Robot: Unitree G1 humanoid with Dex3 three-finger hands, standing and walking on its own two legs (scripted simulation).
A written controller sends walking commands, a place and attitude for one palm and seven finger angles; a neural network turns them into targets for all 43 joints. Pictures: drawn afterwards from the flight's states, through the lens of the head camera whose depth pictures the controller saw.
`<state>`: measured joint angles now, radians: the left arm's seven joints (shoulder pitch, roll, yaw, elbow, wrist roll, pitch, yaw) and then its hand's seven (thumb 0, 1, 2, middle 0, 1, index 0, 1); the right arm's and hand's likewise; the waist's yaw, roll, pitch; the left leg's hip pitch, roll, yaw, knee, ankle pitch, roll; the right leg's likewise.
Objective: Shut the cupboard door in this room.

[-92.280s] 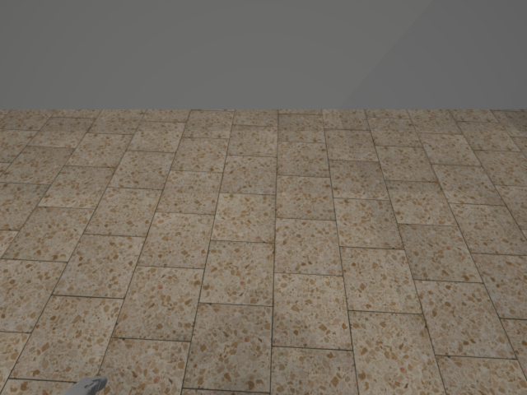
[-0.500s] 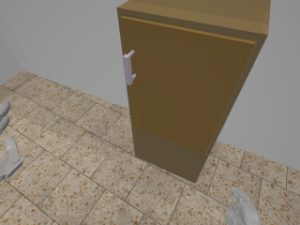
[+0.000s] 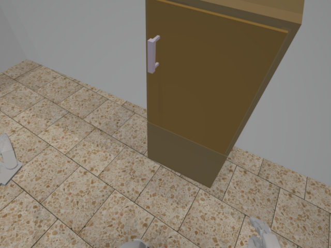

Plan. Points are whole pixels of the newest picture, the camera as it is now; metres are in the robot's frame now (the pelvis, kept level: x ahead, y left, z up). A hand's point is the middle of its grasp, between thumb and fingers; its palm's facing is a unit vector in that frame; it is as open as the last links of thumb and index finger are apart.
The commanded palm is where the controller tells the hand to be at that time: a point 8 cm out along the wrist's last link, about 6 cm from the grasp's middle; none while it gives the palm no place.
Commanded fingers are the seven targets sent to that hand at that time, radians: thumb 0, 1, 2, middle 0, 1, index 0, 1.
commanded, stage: step back with the hand held close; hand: left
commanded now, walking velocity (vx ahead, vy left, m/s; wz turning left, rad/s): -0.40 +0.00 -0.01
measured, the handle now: (154, 54) +0.73 +0.09 +0.09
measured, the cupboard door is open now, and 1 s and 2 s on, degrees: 0 0 0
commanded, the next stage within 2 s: stop stepping back and stand still in 0.60 s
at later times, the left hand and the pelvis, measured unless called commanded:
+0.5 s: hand out of the picture +0.13 +0.26 +0.19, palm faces +0.36 -0.82 -0.44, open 7.4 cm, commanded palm +0.08 +0.30 +0.20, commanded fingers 0.00 0.90 0.90 -0.20 -0.30 -0.20 -0.30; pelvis -0.07 +0.01 +0.00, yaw -2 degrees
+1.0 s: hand out of the picture +0.05 +0.34 +0.19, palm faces +0.43 -0.84 -0.32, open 7.4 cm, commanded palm -0.02 +0.37 +0.20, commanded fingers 0.00 0.90 0.90 -0.20 -0.30 -0.20 -0.30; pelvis -0.17 +0.08 -0.01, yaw -2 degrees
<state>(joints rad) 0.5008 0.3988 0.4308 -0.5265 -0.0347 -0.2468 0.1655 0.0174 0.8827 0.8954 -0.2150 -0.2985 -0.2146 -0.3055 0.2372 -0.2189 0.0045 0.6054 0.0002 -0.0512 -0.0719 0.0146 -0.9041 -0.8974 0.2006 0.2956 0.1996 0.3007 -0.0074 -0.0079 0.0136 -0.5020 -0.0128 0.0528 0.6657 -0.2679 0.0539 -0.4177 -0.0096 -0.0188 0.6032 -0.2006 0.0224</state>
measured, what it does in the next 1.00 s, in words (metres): walks backwards: right foot, then right foot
